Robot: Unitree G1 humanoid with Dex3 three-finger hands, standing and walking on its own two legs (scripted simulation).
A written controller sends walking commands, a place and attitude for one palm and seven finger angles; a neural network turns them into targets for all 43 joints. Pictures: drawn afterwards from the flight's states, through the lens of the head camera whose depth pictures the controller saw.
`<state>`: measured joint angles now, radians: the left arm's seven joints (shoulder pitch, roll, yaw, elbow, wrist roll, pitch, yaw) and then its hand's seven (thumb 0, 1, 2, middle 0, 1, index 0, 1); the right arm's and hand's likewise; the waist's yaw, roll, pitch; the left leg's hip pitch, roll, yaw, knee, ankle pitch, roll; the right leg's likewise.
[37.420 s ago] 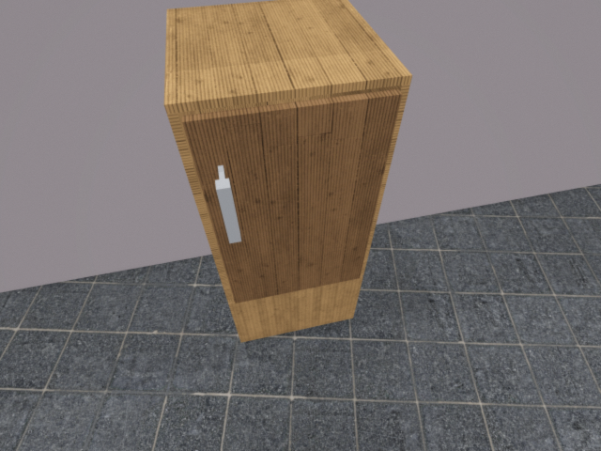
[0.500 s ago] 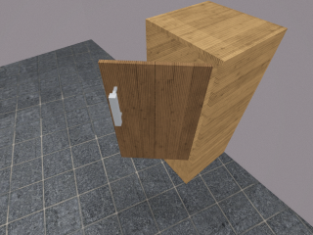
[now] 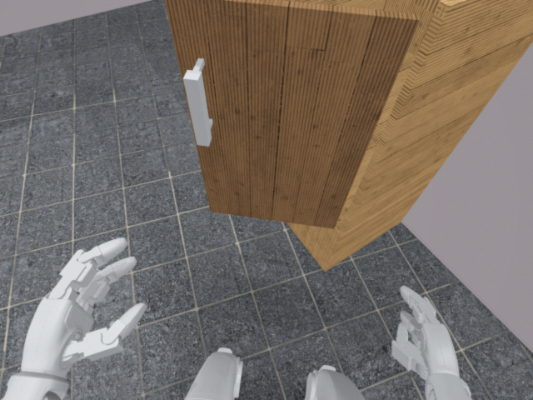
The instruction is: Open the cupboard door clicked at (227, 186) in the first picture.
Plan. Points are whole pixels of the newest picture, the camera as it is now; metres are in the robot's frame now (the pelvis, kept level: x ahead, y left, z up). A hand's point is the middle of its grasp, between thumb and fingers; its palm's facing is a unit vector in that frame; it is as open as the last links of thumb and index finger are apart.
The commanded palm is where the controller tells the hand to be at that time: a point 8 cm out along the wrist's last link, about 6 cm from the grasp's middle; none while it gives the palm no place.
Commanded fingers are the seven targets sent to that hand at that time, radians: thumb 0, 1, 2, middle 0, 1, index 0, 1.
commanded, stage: raise the hand with hooked fingers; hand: left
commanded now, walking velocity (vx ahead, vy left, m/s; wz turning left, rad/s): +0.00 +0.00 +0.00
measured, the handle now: (202, 104) +0.58 +0.19 +0.08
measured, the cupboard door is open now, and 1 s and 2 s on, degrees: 49 49 49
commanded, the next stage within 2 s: move the hooked fingers beside the handle in 1.52 s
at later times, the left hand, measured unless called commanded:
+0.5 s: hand (92, 278) +0.24 +0.26 +0.06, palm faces -0.03 -1.00 -0.05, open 12.5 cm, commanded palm +0.22 +0.32 +0.07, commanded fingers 0.00 -0.38 0.35 -0.29 -1.12 -0.29 -1.12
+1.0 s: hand (65, 231) +0.29 +0.31 +0.09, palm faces -0.02 -1.00 -0.05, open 13.9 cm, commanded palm +0.27 +0.36 +0.09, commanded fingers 0.00 -0.50 0.30 -0.30 -1.20 -0.30 -1.20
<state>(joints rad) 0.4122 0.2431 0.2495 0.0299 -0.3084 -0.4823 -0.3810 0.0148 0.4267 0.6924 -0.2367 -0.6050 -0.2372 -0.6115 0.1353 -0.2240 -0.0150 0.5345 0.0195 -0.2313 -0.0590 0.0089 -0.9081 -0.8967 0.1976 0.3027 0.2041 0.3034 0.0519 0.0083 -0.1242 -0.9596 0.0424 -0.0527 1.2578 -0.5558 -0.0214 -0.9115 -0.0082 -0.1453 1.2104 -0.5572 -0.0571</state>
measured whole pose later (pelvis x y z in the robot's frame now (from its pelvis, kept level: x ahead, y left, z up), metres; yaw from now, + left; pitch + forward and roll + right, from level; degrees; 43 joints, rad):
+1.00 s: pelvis +0.01 +0.04 +0.03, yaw -1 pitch +14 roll -3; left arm 0.02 0.42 0.41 0.35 -0.35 -0.31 -0.50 -0.01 -0.49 0.30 -0.30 -1.19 -0.30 -1.20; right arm 0.27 -0.27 0.05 0.53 0.03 -0.20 -0.06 0.01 -0.90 -0.90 0.20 0.30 0.21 0.30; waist -0.01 0.02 -0.11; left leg -0.84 0.02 0.00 1.09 -0.49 0.04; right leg -0.79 -0.02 -0.09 1.01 -0.46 0.01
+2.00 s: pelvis +0.01 +0.02 +0.03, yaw -2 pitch +16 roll -2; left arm -0.22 0.44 0.43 0.59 -0.31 -0.32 -0.49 -0.01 -0.49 0.30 -0.30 -1.20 -0.30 -1.20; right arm 0.28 -0.28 0.04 0.55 0.03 -0.14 -0.07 0.01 -0.91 -0.90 0.20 0.30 0.21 0.30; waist -0.04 0.01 -0.11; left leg -0.87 0.04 0.01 1.08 -0.49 0.02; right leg -0.84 0.00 -0.08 1.03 -0.46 -0.02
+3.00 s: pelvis +0.00 +0.04 +0.01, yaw -4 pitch +22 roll -4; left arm -0.79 0.61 0.48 1.12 -0.14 -0.40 -0.42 -0.01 -0.49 0.30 -0.30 -1.20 -0.30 -1.20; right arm 0.36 -0.28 0.05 0.61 0.01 0.03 -0.04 0.00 -0.91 -0.90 0.20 0.30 0.21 0.30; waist -0.15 0.01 -0.10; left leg -1.06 0.05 0.02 1.17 -0.50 0.04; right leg -1.02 0.01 -0.07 1.09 -0.46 0.00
